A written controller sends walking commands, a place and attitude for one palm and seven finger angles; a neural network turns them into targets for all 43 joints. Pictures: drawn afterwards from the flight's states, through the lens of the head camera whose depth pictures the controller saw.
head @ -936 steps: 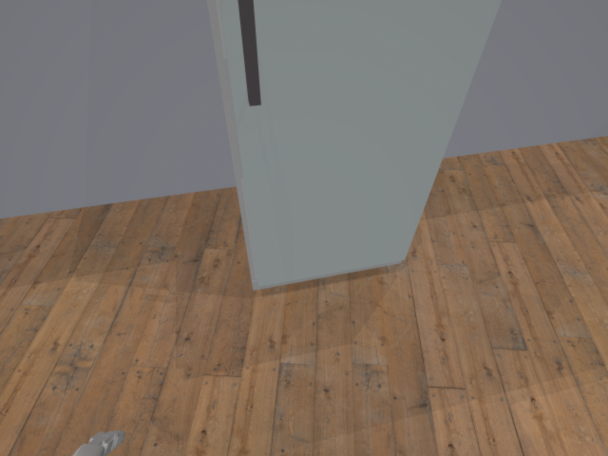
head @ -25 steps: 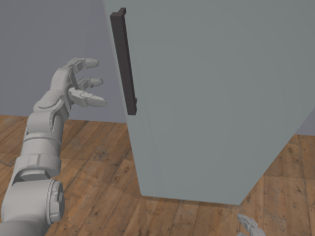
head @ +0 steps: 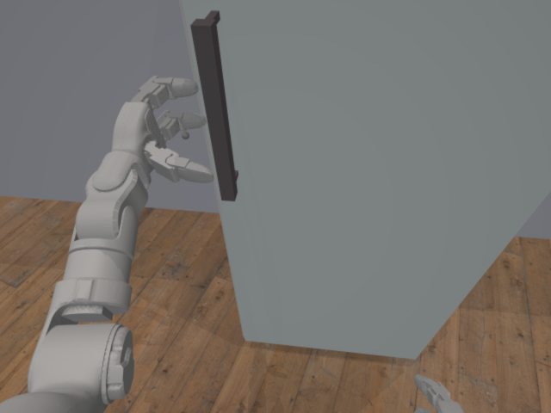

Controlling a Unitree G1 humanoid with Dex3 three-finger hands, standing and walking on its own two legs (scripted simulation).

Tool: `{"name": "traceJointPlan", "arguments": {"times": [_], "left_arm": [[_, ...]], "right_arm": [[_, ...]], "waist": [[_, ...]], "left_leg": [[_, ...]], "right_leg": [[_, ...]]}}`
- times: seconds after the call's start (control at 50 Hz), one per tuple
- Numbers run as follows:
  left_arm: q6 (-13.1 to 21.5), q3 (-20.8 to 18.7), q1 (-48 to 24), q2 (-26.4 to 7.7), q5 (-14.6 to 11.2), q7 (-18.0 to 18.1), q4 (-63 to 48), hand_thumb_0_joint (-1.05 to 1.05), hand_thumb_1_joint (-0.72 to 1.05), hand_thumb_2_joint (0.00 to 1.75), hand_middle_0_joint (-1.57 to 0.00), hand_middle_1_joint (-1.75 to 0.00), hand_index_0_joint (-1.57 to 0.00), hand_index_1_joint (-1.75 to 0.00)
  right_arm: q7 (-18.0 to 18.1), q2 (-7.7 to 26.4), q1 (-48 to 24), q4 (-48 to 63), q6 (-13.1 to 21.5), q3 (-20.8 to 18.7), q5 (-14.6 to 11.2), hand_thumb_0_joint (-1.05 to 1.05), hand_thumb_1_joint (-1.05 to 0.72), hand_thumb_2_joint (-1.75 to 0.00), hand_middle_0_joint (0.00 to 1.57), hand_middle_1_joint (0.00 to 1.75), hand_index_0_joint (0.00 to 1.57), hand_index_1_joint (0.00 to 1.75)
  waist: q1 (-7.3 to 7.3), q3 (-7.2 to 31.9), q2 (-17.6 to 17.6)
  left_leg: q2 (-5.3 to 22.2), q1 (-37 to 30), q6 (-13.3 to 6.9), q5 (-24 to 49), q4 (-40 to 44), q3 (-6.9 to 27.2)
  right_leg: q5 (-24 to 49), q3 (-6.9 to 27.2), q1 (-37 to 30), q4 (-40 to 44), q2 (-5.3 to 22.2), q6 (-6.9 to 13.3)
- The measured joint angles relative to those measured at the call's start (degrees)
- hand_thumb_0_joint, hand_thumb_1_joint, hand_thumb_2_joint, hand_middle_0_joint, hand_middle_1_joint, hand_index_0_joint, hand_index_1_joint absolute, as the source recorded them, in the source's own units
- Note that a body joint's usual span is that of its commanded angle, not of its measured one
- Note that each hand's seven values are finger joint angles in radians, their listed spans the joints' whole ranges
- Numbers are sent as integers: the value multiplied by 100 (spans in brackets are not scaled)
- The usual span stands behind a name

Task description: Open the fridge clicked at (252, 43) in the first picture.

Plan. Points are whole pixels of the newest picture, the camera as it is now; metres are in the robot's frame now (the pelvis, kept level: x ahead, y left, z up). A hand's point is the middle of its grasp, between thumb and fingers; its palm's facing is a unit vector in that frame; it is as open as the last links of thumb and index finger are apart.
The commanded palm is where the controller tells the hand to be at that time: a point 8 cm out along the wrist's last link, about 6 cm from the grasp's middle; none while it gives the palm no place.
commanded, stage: feel for the door with the fingertips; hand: left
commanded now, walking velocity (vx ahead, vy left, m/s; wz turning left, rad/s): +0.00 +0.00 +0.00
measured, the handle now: (222, 119) +0.47 +0.10 +0.22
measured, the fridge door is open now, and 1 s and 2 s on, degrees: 0 0 0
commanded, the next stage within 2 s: slide the fingers in behind the handle in 0.34 s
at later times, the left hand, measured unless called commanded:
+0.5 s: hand (194, 127) +0.43 +0.13 +0.23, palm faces -0.04 -1.00 +0.01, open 13.7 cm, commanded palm +0.41 +0.19 +0.21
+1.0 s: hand (202, 144) +0.40 +0.12 +0.22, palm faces -0.06 -1.00 +0.00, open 14.0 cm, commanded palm +0.38 +0.17 +0.21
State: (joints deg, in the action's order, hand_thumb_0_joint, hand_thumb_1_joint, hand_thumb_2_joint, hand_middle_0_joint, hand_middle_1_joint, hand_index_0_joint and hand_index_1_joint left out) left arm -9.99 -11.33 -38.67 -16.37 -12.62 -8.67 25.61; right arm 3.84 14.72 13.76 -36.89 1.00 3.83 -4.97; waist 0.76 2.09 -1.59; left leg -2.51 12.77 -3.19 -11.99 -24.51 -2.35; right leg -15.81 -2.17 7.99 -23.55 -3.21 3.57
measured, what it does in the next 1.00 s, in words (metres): stands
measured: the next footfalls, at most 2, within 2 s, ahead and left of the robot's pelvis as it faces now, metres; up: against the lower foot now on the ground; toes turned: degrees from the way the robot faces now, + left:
none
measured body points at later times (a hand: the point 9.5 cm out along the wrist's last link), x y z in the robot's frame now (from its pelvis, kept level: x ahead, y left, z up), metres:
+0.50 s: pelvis +0.01 -0.01 +0.00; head +0.00 -0.03 +0.45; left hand +0.43 +0.19 +0.23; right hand +0.15 -0.26 -0.11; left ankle +0.01 +0.08 -0.74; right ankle -0.04 -0.08 -0.74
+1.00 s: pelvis +0.00 -0.01 +0.00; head -0.02 -0.03 +0.45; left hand +0.40 +0.17 +0.22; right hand +0.16 -0.24 -0.10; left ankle +0.01 +0.08 -0.74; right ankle -0.04 -0.08 -0.74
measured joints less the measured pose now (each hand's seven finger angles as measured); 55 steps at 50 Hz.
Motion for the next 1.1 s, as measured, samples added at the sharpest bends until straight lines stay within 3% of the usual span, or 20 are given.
{"name": "traceJointPlan", "arguments": {"times": [0.12,0.18,0.34,0.56,0.68,0.82,1.0,1.1], "left_arm": [[-678,107,-237,-63,38,51,381,-1,-50,30,-30,-120,-30,-120],[-843,108,-155,-21,15,100,370,-1,-50,30,-30,-120,-30,-120],[-302,71,-266,52,83,231,196,-1,-50,30,-30,-120,-30,-120],[-467,12,-691,-144,16,-13,923,-1,-50,30,-36,-125,-36,-124],[-373,12,-480,-114,46,15,887,-1,-50,30,-33,-123,-34,-123],[-200,17,60,32,29,76,111,-1,-50,30,-31,-121,-32,-121],[-683,220,152,231,13,262,-222,-1,-50,30,-30,-121,-30,-119],[-765,264,190,294,46,404,-356,-1,-50,30,-28,-119,-28,-118]], "right_arm": [[-24,66,-14,-13,-166,-25,-76,1,-90,-90,21,30,20,30],[-4,92,-66,33,-194,-44,-69,1,-90,-90,21,30,20,30],[26,1,-122,-10,-120,-19,8,1,-90,-90,21,30,20,30],[33,95,-7,-55,-235,-68,-51,1,-90,-90,21,30,20,30],[18,105,50,13,-226,-93,-66,1,-90,-90,21,30,20,30],[-6,90,59,51,-180,-97,-47,2,-90,-90,20,30,20,30],[-27,40,-164,61,-234,-43,-56,2,-90,-90,20,30,20,30],[-27,-24,-289,118,-246,-3,-31,2,-90,-90,20,30,20,30]], "waist": [[-9,99,-107],[8,38,-155],[6,-62,-2],[-9,79,-74],[29,47,-65],[16,19,-81],[-59,53,-132],[-72,33,-107]], "left_leg": [[18,12,15,-73,-80,24],[12,16,13,-54,-58,28],[29,-6,60,-24,3,48],[31,91,73,-40,-52,99],[46,108,75,-31,-57,70],[60,-42,64,-33,0,-9],[31,-139,41,-22,4,10],[19,-188,37,20,53,17]], "right_leg": [[-37,-20,-28,-3,-21,10],[-33,-25,-15,-4,-15,13],[-33,-40,-18,14,-35,64],[-50,-91,51,-7,-42,74],[-36,-63,84,-28,-53,80],[-15,21,-35,12,-62,69],[-14,1,-141,16,-35,39],[11,-7,-182,40,-23,36]]}}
